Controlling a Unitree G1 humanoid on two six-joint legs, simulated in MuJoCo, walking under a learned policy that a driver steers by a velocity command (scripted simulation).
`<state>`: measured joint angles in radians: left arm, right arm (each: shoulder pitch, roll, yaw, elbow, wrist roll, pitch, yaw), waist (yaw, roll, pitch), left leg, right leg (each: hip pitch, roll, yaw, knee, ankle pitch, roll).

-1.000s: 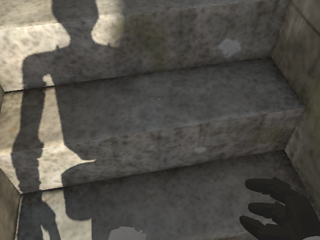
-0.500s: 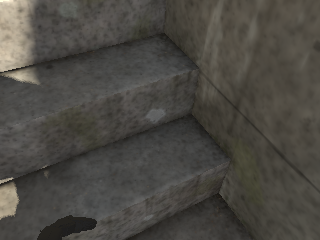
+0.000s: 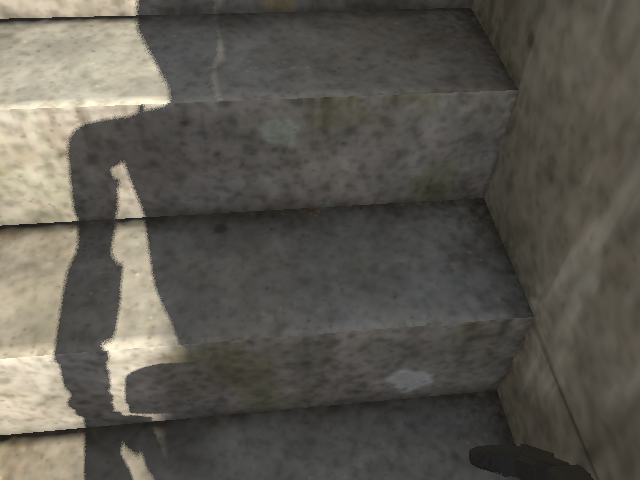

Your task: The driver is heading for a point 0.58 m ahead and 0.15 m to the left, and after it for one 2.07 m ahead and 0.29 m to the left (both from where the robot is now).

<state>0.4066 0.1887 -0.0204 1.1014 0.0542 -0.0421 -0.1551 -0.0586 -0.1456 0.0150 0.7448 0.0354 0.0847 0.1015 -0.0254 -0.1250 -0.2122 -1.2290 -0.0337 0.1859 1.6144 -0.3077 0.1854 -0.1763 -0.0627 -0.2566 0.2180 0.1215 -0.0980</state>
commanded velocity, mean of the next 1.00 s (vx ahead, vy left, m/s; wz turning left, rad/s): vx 0.40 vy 0.00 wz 0.50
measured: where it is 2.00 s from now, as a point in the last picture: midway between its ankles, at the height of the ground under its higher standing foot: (170, 335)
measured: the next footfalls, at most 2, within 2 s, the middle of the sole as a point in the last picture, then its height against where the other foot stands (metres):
left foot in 0.02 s outside the picture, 0.21 m higher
right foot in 0.40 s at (445, 478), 0.21 m higher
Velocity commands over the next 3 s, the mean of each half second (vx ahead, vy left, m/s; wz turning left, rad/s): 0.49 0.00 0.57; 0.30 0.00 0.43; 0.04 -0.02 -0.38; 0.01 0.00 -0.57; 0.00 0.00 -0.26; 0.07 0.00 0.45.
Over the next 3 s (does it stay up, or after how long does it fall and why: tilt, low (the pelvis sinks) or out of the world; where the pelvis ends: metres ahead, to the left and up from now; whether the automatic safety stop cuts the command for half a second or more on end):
stays up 0.60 0.17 0.56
